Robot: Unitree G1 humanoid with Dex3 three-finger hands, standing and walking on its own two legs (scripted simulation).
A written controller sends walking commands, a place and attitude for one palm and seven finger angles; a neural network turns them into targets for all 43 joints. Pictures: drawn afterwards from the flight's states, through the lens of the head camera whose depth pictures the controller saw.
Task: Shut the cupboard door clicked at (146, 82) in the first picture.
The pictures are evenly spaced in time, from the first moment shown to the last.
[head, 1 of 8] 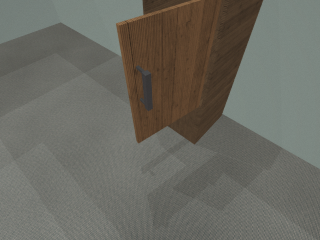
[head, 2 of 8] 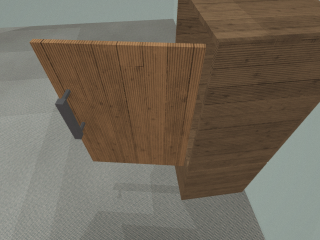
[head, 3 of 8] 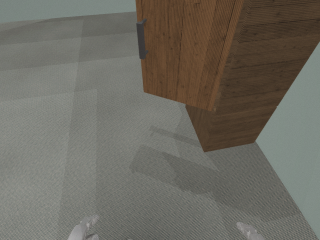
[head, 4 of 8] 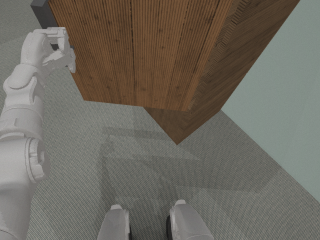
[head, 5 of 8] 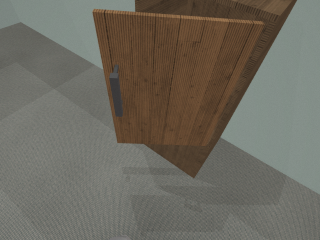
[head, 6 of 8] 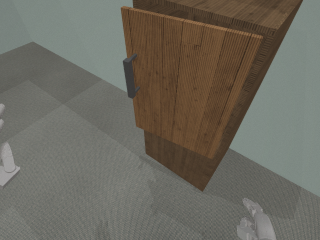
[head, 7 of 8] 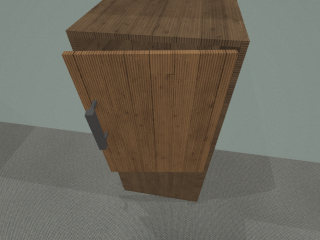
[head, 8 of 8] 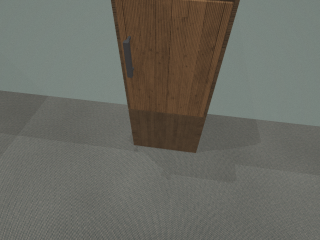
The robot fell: no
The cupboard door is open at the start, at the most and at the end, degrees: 79 79 0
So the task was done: yes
